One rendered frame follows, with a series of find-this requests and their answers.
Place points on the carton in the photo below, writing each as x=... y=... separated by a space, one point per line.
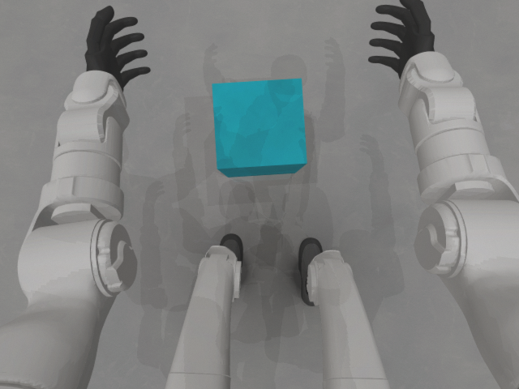
x=259 y=127

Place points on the left robot upper arm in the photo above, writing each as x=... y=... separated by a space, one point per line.
x=71 y=275

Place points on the robot left shin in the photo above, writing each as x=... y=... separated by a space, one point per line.
x=217 y=250

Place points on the right robot foot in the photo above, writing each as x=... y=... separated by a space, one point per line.
x=309 y=248

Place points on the robot right hand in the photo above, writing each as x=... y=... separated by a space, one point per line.
x=416 y=35

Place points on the left robot forearm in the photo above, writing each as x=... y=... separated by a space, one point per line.
x=87 y=162

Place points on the right robot forearm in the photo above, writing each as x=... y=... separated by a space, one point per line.
x=448 y=137

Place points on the robot left hand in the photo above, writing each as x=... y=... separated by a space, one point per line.
x=102 y=49

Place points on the right robot upper arm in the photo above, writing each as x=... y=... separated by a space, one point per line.
x=473 y=246

